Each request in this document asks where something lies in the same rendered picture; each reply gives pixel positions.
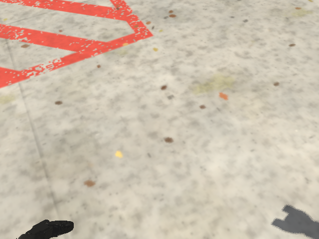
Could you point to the robot left hand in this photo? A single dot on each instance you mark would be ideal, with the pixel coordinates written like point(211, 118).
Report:
point(48, 229)

